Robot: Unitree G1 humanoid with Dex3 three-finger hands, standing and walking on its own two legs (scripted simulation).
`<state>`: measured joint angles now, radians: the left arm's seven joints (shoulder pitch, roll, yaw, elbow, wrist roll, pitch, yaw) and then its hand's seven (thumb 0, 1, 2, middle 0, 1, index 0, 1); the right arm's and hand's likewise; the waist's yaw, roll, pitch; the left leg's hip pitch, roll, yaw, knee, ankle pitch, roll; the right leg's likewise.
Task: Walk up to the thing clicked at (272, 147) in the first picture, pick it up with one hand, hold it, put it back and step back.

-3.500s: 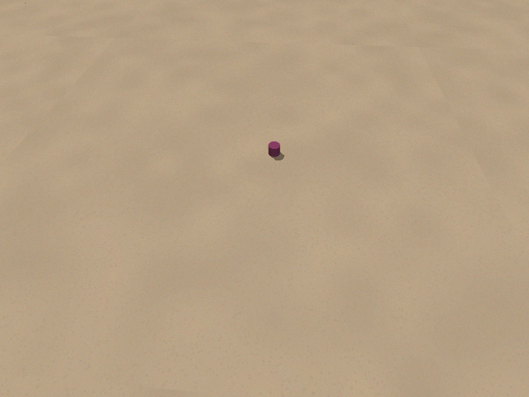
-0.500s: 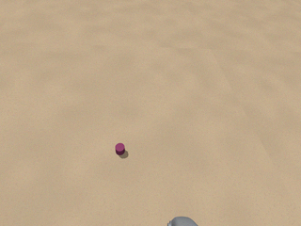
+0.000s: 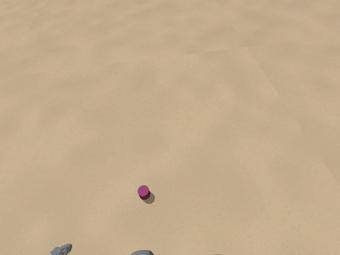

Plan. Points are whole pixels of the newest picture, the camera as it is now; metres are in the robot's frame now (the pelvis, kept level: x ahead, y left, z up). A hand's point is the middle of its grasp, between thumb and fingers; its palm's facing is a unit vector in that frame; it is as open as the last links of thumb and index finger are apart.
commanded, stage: walk up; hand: left
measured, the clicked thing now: (144, 192) +0.56 +0.22 -0.74
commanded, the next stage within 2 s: none
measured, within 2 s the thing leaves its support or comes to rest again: neither
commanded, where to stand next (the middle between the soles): +0.21 +0.02 m, yaw +2 degrees
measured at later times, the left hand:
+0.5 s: hand out of the picture +0.16 +0.32 -0.17, palm faces -0.02 -0.95 -0.32, open 7.4 cm
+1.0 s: hand (85, 220) +0.24 +0.27 -0.14, palm faces -0.01 -0.94 -0.35, open 7.4 cm
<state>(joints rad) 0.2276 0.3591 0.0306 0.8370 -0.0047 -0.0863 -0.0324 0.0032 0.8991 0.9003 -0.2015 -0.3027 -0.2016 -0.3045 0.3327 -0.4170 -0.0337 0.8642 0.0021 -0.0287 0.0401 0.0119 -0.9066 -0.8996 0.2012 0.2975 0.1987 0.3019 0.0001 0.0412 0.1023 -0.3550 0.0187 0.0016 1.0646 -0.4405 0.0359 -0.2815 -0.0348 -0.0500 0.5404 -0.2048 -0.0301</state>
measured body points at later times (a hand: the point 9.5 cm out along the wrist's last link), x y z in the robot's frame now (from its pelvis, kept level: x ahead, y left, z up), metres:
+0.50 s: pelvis +0.12 +0.05 +0.00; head +0.15 +0.09 +0.44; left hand +0.16 +0.37 -0.14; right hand +0.20 -0.26 -0.09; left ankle +0.18 +0.16 -0.73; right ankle +0.14 -0.10 -0.68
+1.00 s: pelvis +0.14 +0.02 +0.00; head +0.15 +0.01 +0.45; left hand +0.24 +0.32 -0.12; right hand +0.23 -0.27 -0.14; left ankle +0.18 +0.16 -0.73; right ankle +0.19 -0.10 -0.73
